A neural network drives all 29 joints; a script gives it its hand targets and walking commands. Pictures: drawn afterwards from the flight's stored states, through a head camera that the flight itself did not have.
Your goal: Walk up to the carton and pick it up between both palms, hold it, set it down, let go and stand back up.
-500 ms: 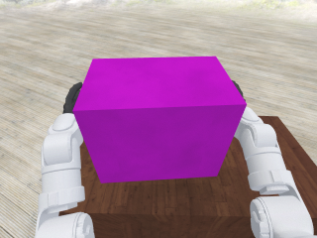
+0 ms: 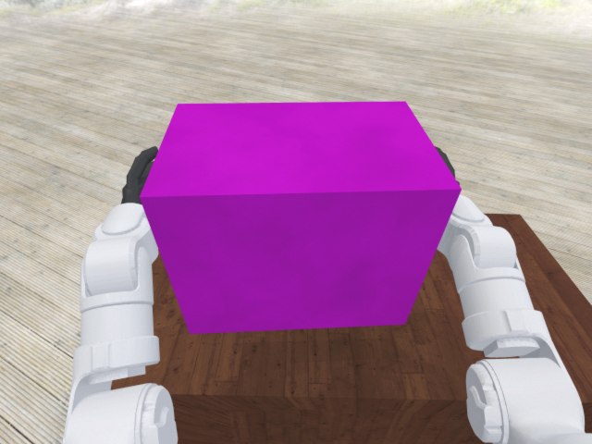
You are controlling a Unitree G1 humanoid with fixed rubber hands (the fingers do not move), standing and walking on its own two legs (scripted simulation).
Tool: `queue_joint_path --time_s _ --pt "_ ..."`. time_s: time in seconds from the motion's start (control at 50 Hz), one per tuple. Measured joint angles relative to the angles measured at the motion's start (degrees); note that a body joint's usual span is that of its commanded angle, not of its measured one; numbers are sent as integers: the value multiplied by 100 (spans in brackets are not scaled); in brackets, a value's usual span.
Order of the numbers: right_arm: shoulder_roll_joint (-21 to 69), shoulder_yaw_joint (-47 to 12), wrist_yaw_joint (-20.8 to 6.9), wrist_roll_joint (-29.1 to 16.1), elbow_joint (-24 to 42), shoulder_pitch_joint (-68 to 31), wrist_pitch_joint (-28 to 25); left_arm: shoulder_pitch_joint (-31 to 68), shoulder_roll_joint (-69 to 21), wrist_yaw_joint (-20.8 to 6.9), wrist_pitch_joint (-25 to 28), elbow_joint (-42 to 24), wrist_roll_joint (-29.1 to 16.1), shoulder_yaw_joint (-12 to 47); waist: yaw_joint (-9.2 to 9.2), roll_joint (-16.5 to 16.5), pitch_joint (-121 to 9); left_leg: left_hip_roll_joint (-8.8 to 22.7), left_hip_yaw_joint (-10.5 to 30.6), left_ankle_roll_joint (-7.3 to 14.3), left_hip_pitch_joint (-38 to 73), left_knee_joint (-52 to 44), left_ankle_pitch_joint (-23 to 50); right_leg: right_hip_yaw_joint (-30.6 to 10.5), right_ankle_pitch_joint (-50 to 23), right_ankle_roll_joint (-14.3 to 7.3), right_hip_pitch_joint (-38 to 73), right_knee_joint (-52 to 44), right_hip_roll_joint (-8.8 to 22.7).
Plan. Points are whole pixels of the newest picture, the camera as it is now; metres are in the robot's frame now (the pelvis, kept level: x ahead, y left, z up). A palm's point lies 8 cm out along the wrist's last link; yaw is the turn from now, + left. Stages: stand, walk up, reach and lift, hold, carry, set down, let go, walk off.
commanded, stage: hold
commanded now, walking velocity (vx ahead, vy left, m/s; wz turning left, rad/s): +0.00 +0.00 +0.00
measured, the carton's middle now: (296, 219) +0.36 -0.01 +0.18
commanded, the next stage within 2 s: none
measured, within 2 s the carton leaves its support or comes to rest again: neither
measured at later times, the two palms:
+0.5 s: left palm (137, 210) +0.35 +0.19 +0.20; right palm (436, 198) +0.37 -0.19 +0.21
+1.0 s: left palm (140, 211) +0.35 +0.19 +0.20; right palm (439, 201) +0.36 -0.20 +0.21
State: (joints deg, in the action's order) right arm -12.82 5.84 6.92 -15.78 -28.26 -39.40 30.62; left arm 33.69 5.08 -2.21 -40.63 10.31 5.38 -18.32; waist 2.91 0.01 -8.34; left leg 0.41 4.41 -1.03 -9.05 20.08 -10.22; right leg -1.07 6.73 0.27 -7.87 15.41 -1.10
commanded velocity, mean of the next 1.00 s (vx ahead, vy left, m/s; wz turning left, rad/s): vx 0.00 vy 0.00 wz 0.00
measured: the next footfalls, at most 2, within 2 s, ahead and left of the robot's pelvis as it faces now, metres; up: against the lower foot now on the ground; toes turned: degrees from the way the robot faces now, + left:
none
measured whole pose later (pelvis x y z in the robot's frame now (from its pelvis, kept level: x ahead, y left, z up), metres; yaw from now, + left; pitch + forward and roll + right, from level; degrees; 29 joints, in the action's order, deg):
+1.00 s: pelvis +0.00 +0.00 +0.00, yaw +0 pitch -1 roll -1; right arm -13.2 5.0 7.4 -16.0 -26.5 -38.7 31.3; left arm 32.5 5.1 -1.9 -41.2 8.5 4.9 -17.9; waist 2.9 0.0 -8.3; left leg 0.4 4.5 -1.1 -9.2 20.1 -10.2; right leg -1.1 6.7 0.2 -7.9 15.3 -1.2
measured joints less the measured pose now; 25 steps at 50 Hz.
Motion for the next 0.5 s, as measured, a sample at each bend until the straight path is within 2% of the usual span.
queue_joint_path --time_s 0.28,0.5 --pt "-4 -32 30 6 28 -36 58 -8 26 11 -15 -9 -48 -8 -29 -16 -14 17 23 -16 25 -12 -21 20 32 -20 26 1 -19" --pt "4 -90 77 -73 308 130 81 -226 16 17 -97 -385 -50 55 23 -34 1 13 51 -14 36 31 -64 43 50 -14 80 -25 -20"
